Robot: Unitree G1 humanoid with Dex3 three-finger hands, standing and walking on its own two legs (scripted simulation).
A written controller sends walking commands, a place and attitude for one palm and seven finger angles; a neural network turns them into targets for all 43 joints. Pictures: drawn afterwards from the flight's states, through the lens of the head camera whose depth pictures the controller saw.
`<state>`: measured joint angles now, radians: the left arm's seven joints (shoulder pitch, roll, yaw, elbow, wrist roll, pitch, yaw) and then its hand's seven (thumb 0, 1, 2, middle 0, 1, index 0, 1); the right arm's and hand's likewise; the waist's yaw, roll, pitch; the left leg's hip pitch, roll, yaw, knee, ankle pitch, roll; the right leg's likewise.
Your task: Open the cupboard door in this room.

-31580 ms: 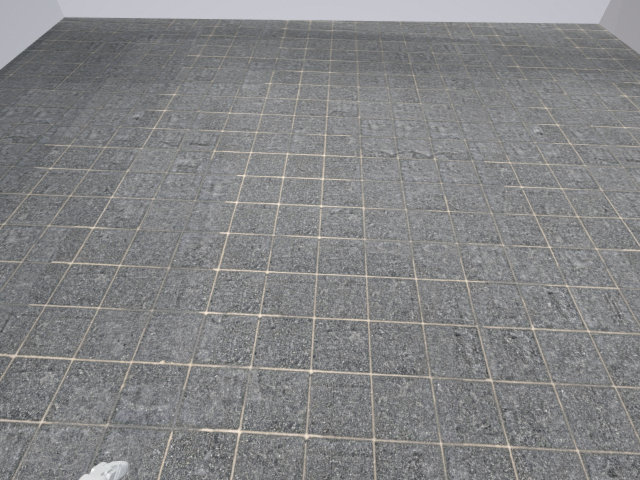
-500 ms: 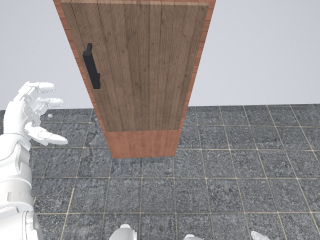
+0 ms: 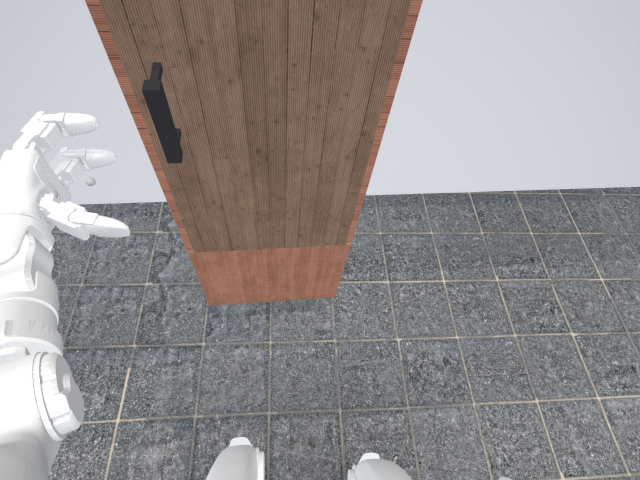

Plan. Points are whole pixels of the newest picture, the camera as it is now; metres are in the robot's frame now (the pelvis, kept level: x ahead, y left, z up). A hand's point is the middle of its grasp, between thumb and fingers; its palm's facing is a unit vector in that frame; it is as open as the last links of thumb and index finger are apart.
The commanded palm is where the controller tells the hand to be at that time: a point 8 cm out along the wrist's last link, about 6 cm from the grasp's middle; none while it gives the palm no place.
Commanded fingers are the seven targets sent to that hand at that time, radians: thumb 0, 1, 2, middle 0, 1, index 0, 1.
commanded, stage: move the hooked fingers beside the handle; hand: left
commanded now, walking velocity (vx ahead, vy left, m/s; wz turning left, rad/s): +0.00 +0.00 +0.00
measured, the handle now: (166, 115) +0.58 +0.21 +0.08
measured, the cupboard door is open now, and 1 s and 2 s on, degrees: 0 0 0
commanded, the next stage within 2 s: slide the fingers in behind the handle in 1.26 s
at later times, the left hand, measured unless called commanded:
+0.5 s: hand (109, 135) +0.52 +0.27 +0.09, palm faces +0.07 -1.00 +0.01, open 14.0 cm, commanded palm +0.49 +0.31 +0.08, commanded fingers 0.00 -0.50 0.30 -0.30 -1.20 -0.30 -1.20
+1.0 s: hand (104, 144) +0.51 +0.28 +0.08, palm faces +0.07 -1.00 +0.02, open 14.0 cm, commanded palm +0.50 +0.31 +0.08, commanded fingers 0.00 -0.50 0.30 -0.30 -1.20 -0.30 -1.20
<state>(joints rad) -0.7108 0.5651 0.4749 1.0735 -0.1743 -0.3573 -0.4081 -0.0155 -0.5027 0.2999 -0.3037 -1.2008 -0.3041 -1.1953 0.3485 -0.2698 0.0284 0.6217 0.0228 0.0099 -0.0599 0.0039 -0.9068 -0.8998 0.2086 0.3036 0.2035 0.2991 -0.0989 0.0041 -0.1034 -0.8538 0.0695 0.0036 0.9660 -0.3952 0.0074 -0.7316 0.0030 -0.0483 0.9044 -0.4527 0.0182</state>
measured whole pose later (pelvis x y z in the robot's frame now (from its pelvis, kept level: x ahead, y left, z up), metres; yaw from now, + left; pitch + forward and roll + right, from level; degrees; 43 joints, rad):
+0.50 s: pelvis +0.00 +0.00 -0.01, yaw -2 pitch +22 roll -5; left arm -0.96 0.75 0.53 1.25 -0.09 -0.32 -0.39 -0.02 -0.50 0.30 -0.30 -1.20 -0.30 -1.20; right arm 0.42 -0.28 0.05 0.63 0.00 0.07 -0.05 0.00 -0.91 -0.90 0.21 0.30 0.20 0.30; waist -0.19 0.01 -0.09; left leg -1.00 0.09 0.00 1.03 -0.41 0.01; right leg -0.87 0.03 -0.05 0.94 -0.46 0.02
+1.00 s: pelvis +0.01 +0.01 -0.01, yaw -1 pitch +22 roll -5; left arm -0.93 0.71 0.50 1.22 -0.11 -0.33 -0.39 -0.02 -0.50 0.30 -0.30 -1.20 -0.30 -1.20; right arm 0.38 -0.27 0.05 0.61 0.00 0.09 -0.04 0.00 -0.91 -0.90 0.21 0.30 0.20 0.30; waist -0.17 0.01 -0.10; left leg -0.99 0.09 -0.01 1.04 -0.43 0.01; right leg -0.85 0.02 -0.06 0.93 -0.46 0.03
